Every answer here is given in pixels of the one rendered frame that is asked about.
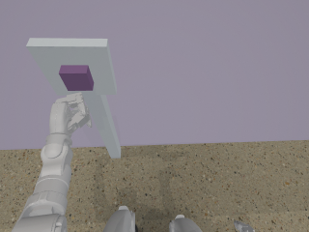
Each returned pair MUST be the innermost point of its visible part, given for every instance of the robot left hand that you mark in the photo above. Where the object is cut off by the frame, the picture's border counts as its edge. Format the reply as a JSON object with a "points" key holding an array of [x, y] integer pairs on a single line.
{"points": [[66, 121]]}

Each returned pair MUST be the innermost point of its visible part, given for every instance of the left robot thigh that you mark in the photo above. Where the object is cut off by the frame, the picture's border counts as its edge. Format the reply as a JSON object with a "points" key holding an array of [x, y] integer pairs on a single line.
{"points": [[121, 221]]}

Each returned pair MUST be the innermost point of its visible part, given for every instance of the button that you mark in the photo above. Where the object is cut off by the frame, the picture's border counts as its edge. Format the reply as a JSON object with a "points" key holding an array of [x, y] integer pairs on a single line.
{"points": [[77, 77]]}

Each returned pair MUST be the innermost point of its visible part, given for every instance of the panel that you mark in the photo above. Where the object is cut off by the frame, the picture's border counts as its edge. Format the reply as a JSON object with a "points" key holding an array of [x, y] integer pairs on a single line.
{"points": [[52, 53]]}

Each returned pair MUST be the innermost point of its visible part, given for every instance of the robot left upper arm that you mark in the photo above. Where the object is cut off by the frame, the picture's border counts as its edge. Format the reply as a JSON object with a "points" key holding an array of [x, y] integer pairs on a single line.
{"points": [[43, 223]]}

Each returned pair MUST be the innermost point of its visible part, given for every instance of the robot thigh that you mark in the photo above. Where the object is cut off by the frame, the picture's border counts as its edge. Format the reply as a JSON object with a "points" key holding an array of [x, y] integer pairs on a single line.
{"points": [[121, 221], [183, 224]]}

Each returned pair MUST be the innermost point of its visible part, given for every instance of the robot right hand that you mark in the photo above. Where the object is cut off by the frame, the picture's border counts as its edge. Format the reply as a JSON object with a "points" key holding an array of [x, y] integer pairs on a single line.
{"points": [[242, 227]]}

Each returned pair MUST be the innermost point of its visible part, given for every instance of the right robot thigh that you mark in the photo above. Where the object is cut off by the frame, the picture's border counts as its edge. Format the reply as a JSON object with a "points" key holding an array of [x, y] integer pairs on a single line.
{"points": [[183, 224]]}

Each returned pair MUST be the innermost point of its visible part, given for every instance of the robot left forearm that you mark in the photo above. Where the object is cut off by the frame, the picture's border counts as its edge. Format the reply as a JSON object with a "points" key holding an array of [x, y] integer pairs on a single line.
{"points": [[50, 193]]}

